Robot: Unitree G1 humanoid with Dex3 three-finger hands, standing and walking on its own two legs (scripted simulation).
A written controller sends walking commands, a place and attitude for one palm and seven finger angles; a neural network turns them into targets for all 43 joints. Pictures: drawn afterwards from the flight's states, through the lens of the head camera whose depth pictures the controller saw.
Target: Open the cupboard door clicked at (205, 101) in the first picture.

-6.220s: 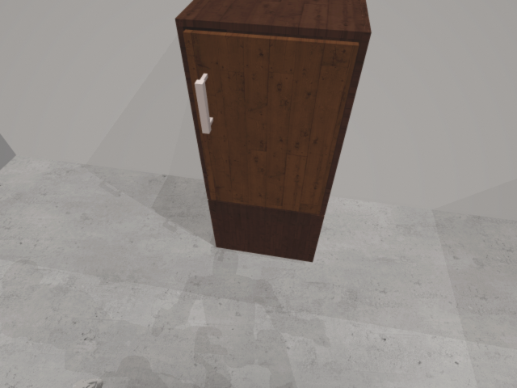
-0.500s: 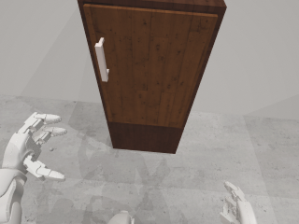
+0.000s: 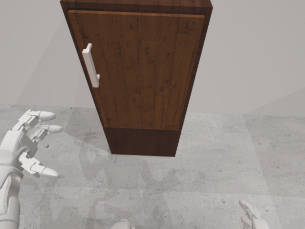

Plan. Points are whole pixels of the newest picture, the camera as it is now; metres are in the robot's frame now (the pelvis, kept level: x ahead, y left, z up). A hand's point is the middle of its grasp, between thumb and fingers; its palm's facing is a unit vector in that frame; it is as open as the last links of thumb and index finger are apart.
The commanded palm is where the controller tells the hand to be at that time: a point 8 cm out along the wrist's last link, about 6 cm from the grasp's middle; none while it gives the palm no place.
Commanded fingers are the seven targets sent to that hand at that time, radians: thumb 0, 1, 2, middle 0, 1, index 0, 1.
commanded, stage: raise the hand with hooked fingers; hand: left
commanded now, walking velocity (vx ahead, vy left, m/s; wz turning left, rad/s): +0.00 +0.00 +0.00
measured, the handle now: (92, 66) +0.62 +0.25 +0.06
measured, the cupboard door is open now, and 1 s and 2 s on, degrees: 0 0 0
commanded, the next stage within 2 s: move the hooked fingers beside the handle in 0.22 s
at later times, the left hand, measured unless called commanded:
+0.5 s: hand (47, 140) +0.30 +0.28 +0.08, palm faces +0.04 -1.00 -0.03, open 14.0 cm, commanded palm +0.29 +0.32 +0.08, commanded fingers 0.00 -0.50 0.30 -0.30 -1.20 -0.30 -1.20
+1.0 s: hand (62, 109) +0.40 +0.28 +0.08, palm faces +0.00 -1.00 -0.02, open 14.0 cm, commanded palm +0.38 +0.33 +0.07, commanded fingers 0.00 -0.50 0.30 -0.30 -1.20 -0.30 -1.20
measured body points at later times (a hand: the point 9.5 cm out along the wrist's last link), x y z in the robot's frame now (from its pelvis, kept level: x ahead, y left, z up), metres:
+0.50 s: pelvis +0.00 +0.00 +0.00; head +0.04 +0.00 +0.44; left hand +0.30 +0.33 +0.08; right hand +0.15 -0.25 -0.09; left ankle +0.05 +0.12 -0.70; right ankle -0.01 -0.12 -0.70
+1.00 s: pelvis +0.00 +0.01 -0.01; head +0.07 +0.02 +0.43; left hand +0.40 +0.33 +0.08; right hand +0.07 -0.26 -0.11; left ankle +0.05 +0.12 -0.70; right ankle -0.01 -0.12 -0.70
